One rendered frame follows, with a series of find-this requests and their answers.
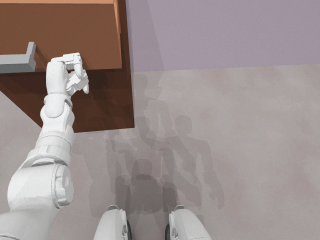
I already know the left robot shin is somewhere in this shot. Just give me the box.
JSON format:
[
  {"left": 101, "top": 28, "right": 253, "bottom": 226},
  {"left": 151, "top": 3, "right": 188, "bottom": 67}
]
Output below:
[{"left": 107, "top": 205, "right": 128, "bottom": 240}]

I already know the drawer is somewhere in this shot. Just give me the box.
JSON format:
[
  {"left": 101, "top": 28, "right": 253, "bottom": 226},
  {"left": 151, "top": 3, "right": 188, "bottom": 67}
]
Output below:
[{"left": 0, "top": 0, "right": 122, "bottom": 74}]

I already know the cabinet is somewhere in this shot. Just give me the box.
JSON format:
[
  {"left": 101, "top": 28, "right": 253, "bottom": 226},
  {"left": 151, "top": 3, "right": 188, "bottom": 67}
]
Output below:
[{"left": 0, "top": 0, "right": 135, "bottom": 133}]

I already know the robot left hand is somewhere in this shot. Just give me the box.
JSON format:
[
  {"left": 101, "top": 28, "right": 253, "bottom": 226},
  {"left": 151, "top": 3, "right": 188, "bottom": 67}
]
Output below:
[{"left": 46, "top": 52, "right": 89, "bottom": 99}]

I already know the handle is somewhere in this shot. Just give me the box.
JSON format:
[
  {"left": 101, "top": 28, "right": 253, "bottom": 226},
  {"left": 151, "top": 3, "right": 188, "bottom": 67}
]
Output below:
[{"left": 0, "top": 42, "right": 36, "bottom": 73}]

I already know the right robot thigh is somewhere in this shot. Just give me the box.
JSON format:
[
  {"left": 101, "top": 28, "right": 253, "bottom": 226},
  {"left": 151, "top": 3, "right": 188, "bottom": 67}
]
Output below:
[{"left": 169, "top": 209, "right": 212, "bottom": 240}]

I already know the robot left forearm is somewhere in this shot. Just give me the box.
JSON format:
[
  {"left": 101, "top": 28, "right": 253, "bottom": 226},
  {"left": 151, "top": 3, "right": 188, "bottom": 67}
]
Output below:
[{"left": 7, "top": 93, "right": 75, "bottom": 209}]

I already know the robot left upper arm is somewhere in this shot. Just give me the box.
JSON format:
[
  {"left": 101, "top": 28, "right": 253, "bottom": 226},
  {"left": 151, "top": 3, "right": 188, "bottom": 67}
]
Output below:
[{"left": 0, "top": 163, "right": 74, "bottom": 240}]

